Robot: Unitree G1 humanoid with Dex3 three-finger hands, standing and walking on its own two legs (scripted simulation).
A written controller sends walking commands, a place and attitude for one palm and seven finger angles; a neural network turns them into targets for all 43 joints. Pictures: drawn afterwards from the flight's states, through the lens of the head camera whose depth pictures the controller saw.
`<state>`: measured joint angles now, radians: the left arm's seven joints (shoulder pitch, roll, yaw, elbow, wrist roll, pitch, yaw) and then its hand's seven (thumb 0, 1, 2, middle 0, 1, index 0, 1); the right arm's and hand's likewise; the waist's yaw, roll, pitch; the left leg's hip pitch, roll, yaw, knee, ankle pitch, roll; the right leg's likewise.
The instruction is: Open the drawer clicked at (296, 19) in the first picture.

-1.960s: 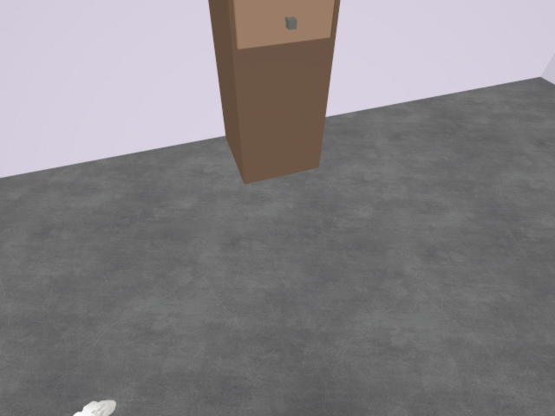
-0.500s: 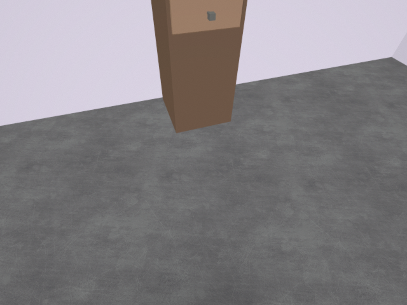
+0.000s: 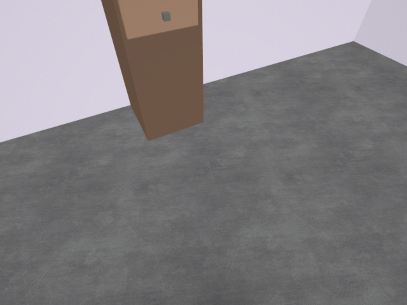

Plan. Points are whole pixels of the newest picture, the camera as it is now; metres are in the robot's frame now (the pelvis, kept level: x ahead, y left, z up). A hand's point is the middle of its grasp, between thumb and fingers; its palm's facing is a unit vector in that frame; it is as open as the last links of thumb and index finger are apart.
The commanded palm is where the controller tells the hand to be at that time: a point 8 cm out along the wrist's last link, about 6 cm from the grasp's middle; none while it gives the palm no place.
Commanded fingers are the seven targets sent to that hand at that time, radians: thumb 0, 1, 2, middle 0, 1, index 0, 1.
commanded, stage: walk to a spot facing it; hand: left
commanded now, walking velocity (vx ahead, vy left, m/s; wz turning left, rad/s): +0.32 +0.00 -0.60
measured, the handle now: (165, 15) +1.32 +0.32 +0.04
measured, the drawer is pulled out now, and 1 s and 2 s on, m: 0.00 0.00 0.00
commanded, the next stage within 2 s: none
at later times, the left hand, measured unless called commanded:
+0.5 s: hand (105, 275) +0.21 +0.27 -0.18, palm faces -0.19 -0.96 -0.20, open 7.4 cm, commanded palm none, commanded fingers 0.00 0.90 0.90 -0.20 -0.30 -0.20 -0.30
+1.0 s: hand (208, 166) +0.56 +0.05 -0.16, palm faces -0.63 -0.77 -0.13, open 7.4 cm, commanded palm none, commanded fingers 0.00 0.90 0.90 -0.20 -0.30 -0.20 -0.30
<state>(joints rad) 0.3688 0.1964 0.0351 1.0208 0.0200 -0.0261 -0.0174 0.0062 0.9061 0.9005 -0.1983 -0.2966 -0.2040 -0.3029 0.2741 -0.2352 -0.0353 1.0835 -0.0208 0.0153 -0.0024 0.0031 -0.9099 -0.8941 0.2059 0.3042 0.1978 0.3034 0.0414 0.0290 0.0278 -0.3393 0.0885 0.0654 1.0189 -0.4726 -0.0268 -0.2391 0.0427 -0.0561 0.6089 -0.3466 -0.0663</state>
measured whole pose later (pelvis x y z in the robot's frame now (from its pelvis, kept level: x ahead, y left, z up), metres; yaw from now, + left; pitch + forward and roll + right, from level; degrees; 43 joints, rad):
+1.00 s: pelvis +0.35 +0.00 +0.00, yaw -33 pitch +0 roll -1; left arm 0.05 0.15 0.04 0.93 0.04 0.02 -0.04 0.01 0.91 0.90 -0.19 -0.30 -0.20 -0.30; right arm 0.55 -0.12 -0.02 1.14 -0.03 -0.06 -0.02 0.00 -0.91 -0.89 0.20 0.30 0.20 0.30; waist -0.10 0.00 0.09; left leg 0.08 0.12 0.43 0.44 -0.47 -0.05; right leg -0.49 -0.02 -0.16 0.65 -0.24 -0.07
